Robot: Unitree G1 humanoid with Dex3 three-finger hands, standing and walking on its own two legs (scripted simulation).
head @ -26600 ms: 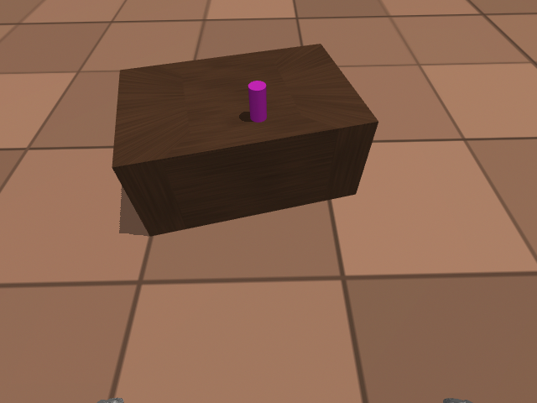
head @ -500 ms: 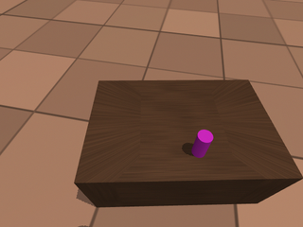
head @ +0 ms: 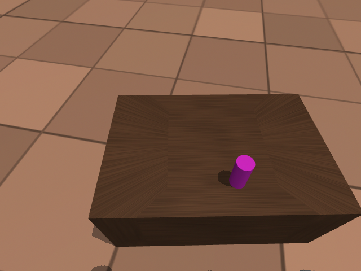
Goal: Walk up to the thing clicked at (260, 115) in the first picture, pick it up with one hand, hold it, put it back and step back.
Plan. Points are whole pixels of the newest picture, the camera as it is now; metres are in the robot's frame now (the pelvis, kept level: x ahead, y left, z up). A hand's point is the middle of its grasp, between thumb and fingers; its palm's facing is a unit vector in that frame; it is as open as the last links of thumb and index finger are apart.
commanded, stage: stand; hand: right
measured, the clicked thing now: (241, 172) +0.47 -0.22 -0.26
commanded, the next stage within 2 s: step back in 0.28 s
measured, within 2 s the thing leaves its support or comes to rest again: neither
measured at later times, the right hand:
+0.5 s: hand out of the picture +0.08 -0.29 -0.17, palm faces +0.00 +0.93 -0.37, open 7.4 cm
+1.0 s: hand out of the picture -0.03 -0.26 -0.16, palm faces -0.13 +0.90 -0.42, open 7.4 cm
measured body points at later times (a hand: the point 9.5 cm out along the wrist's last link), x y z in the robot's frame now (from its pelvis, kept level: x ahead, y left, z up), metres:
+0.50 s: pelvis -0.04 -0.03 -0.02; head +0.02 -0.03 +0.43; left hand +0.06 +0.30 -0.14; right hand +0.08 -0.34 -0.14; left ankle +0.03 +0.12 -0.75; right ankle -0.05 -0.14 -0.74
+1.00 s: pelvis -0.14 +0.00 -0.02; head -0.07 +0.03 +0.42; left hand -0.04 +0.32 -0.16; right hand -0.02 -0.31 -0.13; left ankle -0.13 +0.09 -0.75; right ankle -0.12 -0.15 -0.69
